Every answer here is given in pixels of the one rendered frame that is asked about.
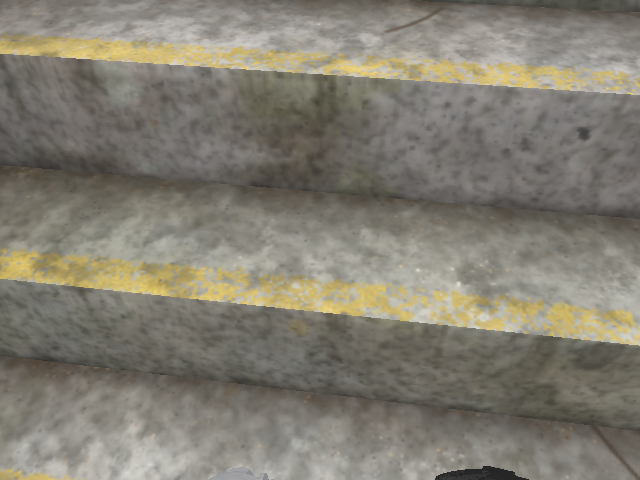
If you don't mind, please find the robot left shin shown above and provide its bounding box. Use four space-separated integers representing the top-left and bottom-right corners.
226 467 255 477

